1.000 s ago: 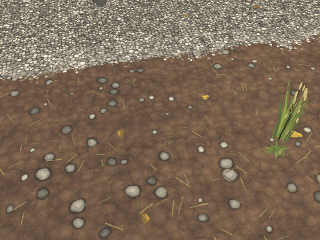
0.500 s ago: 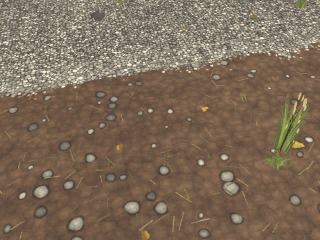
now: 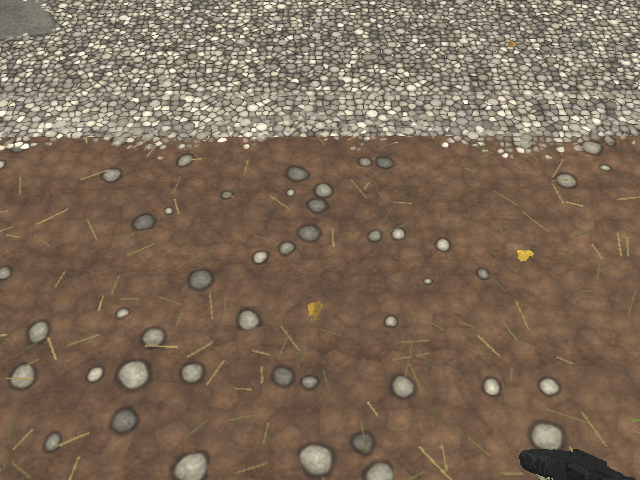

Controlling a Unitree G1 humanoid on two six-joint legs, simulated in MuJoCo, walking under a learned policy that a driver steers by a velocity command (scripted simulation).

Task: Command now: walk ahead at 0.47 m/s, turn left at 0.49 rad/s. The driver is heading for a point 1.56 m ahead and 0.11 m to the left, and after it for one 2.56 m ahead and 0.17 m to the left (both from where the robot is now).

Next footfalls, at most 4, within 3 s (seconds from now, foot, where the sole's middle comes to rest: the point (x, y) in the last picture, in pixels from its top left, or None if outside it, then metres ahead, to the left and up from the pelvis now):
0.02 left None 0.19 0.08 -0.75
0.52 right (386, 458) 0.50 -0.06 -0.75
1.02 left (244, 354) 0.71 0.25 -0.75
1.56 right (341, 246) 1.03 0.05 -0.75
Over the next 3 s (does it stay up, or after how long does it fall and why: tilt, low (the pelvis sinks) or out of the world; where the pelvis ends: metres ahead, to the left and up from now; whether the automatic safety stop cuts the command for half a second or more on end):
stays up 1.47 0.09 0.01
